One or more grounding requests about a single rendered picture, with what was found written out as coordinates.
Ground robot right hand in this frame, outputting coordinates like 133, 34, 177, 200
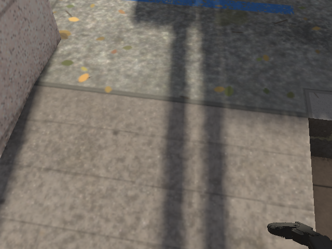
267, 222, 332, 249

